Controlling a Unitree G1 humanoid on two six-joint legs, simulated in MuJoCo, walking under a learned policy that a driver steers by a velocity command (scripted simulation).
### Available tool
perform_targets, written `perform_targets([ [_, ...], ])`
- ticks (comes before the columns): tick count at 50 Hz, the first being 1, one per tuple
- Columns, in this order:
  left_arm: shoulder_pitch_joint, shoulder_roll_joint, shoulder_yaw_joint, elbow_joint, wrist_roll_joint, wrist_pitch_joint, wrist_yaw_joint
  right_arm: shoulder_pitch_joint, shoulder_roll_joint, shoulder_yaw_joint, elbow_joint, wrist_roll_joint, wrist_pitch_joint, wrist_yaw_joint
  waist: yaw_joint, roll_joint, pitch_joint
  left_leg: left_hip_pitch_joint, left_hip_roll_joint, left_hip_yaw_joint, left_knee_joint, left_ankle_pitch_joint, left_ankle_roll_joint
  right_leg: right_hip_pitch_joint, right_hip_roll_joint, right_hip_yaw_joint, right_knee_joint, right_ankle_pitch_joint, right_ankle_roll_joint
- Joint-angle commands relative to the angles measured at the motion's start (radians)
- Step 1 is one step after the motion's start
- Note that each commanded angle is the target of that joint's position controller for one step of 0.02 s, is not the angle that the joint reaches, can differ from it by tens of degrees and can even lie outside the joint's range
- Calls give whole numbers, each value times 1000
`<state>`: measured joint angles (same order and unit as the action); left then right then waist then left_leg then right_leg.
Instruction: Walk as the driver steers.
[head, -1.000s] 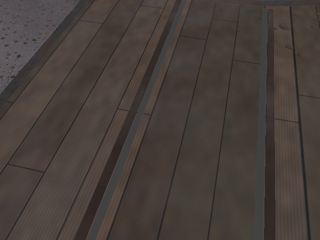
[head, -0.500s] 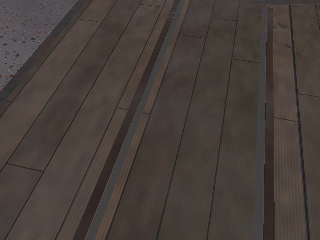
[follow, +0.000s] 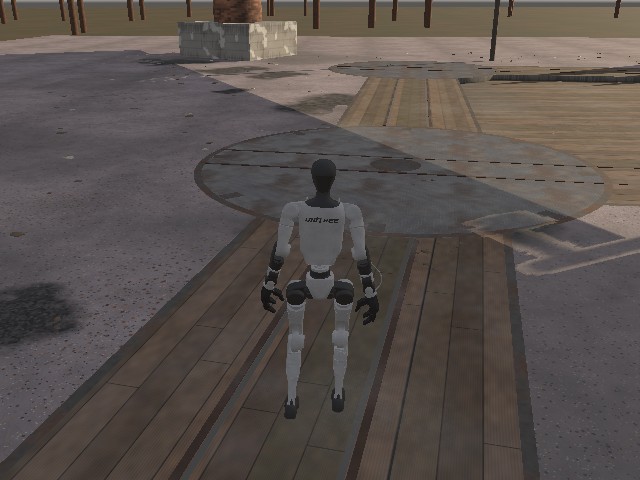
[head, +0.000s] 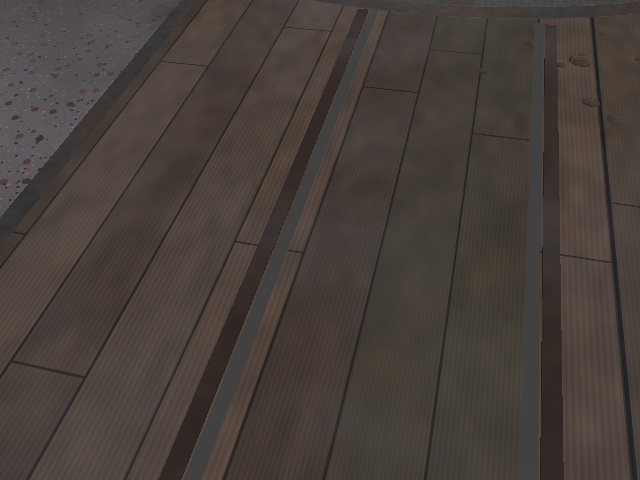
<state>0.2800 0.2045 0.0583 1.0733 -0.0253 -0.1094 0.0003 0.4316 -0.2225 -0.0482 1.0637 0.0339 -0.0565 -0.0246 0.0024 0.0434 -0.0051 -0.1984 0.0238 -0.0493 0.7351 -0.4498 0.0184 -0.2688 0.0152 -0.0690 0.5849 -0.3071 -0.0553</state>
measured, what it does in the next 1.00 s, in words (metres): walks ahead: left foot, then right foot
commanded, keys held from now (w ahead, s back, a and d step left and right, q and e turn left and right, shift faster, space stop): w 1.00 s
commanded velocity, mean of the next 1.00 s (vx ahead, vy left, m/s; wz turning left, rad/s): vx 0.47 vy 0.00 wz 0.00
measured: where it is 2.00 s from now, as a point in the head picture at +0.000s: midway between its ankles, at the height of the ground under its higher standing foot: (362, 259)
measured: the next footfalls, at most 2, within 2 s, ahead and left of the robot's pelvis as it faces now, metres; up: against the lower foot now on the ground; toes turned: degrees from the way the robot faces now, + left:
left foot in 0.44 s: +0.42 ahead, +0.12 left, +0.00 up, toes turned +2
right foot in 0.98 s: +0.72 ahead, -0.12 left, +0.00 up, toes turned -3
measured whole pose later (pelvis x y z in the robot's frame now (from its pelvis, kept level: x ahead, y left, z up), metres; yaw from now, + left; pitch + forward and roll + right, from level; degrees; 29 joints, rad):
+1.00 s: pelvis +0.55 -0.01 -0.01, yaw +0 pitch +3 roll +2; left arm 0.04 0.23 0.05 0.84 -0.01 -0.11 -0.03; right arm 0.40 -0.26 -0.06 1.03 0.01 -0.06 -0.01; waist -0.06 0.00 0.01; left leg 0.00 0.01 0.04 0.47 -0.46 0.00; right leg -0.51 -0.03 -0.04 0.53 -0.07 -0.06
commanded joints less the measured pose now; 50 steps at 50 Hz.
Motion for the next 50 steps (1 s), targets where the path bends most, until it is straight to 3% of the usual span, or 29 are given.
perform_targets([
  [1, 290, 144, 18, 43, 16, -18, -5, -120, -47, -1, -134, 19, -58, 9, 78, -203, 76, -661, -4, -56, 550, -28, 51, 403, -428, 758, -417, -179, -231],
  [2, 203, 103, 4, 10, 15, -22, -10, -136, -60, -3, -133, 19, -65, 18, 53, -134, 111, -670, 43, -52, 560, 81, 74, 349, -373, 609, -418, -150, -190],
  [3, 145, 101, -4, -11, 18, -19, -17, -146, -67, -10, -130, 9, -70, 19, 30, -94, 120, -653, 75, -35, 509, 170, 82, 309, -325, 495, -433, -65, -158],
  [5, 149, 63, -21, -15, 24, -6, -19, -166, -96, -29, -129, -5, -63, 26, 18, -110, 114, -583, 104, 1, 409, 254, 71, 274, -245, 310, -440, 180, -110],
  [6, 184, 64, -23, -7, 27, 0, -14, -170, -76, -28, -128, -6, -56, 31, 20, -124, 104, -569, 102, 24, 384, 275, 58, 273, -227, 261, -438, 274, -107],
  [8, 223, 94, -21, -4, 29, 8, 0, -234, -48, -22, -153, -10, -43, 35, 27, -112, 110, -595, 101, 50, 308, 320, 29, 269, -220, 213, -449, 382, -121],
  [11, 215, 125, -19, -26, 32, 16, 16, -407, -25, -5, -223, -12, -43, 38, 52, -101, 144, -557, 76, 78, 61, 431, 6, 205, -201, 160, -484, 391, -121],
  [14, 260, 144, -11, -23, 22, 15, 22, -511, -34, 3, -259, -5, -47, 52, 74, -119, 162, -484, 40, 106, -92, 501, 10, 206, -211, 134, -508, 364, -123],
  [17, 274, 145, -4, -15, 10, 19, 24, -567, -52, 4, -292, -1, -54, 68, 60, -120, 174, -476, 30, 91, -178, 492, 46, 305, -252, 120, -475, 440, -114],
  [19, 250, 165, 5, -24, 14, 26, 24, -527, -87, -10, -293, -2, -61, 75, 13, -142, 116, -384, -4, 104, -203, 439, 78, 378, -268, 102, -379, 693, -93],
  [20, 237, 180, 11, -29, 19, 32, 25, -460, -116, -24, -278, -2, -61, 73, -28, -169, 53, -282, -37, 124, -191, 405, 96, 403, -268, 93, -286, 885, -82],
  [21, 216, 180, 12, -36, 25, 42, 23, -306, -157, -47, -235, 0, -59, 68, -109, -182, -42, -90, -73, 145, -191, 393, 122, 378, -239, 66, -106, 1021, -62],
  [22, 192, 170, 4, -55, 30, 43, 20, -125, -204, -68, -185, -2, -54, 58, -191, -173, -150, 201, -9, 71, -172, 401, 163, 204, -202, 51, 135, 917, -31],
  [23, 297, 52, -27, -74, 31, 29, 7, 33, -300, -92, -154, -35, -47, 49, -156, 52, -338, 605, 273, -382, -209, 215, 315, -186, -45, 30, 558, 442, 28],
  [24, 309, 20, -40, -57, 11, -3, -4, 30, -250, -71, -144, -34, -43, 52, -138, 176, -448, 665, 389, -754, -422, 116, 374, -335, 56, 174, 788, -223, 30],
  [25, 208, 109, -14, -94, -18, -25, -8, -70, -189, -51, -151, -21, -47, 56, -123, 141, -275, 528, 342, -641, -454, 82, 310, -440, -14, 212, 859, -197, 5],
  [26, 114, 141, -8, -125, -30, -34, -4, -169, -143, -37, -172, -19, -50, 56, -93, 64, -144, 346, 306, -466, -472, 155, 267, -448, -70, 174, 833, -114, -8],
  [27, 73, 137, -1, -135, -20, -32, 6, -243, -116, -27, -180, -28, -57, 63, -50, -21, -67, 171, 269, -347, -508, 254, 240, -401, -116, 154, 757, -35, -10],
  [28, 82, 134, 10, -131, -5, -17, 15, -281, -86, -18, -180, -37, -65, 67, -8, -17, -38, 59, 224, -254, -537, 314, 217, -330, -152, 155, 695, 8, -12],
  [29, 118, 104, 9, -124, -1, 0, 18, -288, -77, -15, -170, -41, -66, 71, 20, 11, -26, -9, 204, -207, -566, 320, 216, -277, -166, 156, 662, 24, -10],
  [31, 128, 75, 8, -128, 3, 23, 22, -254, -93, -18, -145, -36, -70, 68, 37, 22, 8, -82, 187, -145, -613, 348, 235, -266, -179, 138, 600, 38, 2],
  [34, -6, 106, 19, -181, 17, 28, 26, -196, -142, -26, -125, -38, -70, 42, 19, 5, 56, -62, 186, -106, -649, 377, 245, -390, -196, 130, 441, 182, 37],
  [38, -164, 88, 12, -227, 18, 14, 11, -124, -160, -28, -113, -28, -57, 22, -28, 2, 68, 1, 152, -31, -645, 423, 201, -396, -159, 92, 155, 396, 48],
  [42, -295, 83, 0, -265, 6, 9, -10, -37, -176, -32, -83, -15, -45, 18, -76, 3, 89, 107, 178, -17, -613, 403, 190, -383, -120, 66, 5, 411, 48],
  [46, -314, 117, 5, -297, 2, -3, -33, -20, -191, -43, -68, -11, -23, 13, -52, 22, 81, 248, 244, -40, -519, 493, 164, -364, -99, 70, -70, 272, 3],
  [47, -269, 137, 13, -290, 1, -6, -35, -38, -199, -45, -73, -12, -17, 12, -21, 37, 54, 258, 242, -33, -465, 614, 151, -288, -76, 51, -81, 237, -13],
  [48, -163, 167, 31, -261, 4, -8, -33, -64, -197, -44, -79, -13, -11, 12, 42, 37, -11, 246, 208, 1, -336, 786, 130, -136, -40, 19, -102, 232, -36],
  [49, 19, 225, 58, -207, 8, -8, -26, -67, -165, -31, -90, -21, -9, 13, 114, 12, -132, 149, 148, 48, -112, 813, 98, 127, -55, 39, -81, 252, -72],
  [50, 178, 329, 84, -178, 29, -5, -20, 21, -77, -3, -114, -34, -20, 18, 112, -173, -305, -199, 32, 106, 287, 493, 36, 531, -313, 405, -80, 197, -199],
])
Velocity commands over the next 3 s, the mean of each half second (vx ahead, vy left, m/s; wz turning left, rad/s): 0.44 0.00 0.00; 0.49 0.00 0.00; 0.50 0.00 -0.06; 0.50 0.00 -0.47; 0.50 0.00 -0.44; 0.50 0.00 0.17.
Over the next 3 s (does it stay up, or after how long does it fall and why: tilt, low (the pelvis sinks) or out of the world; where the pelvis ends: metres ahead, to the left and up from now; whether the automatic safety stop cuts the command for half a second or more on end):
stays up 1.60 -0.27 0.02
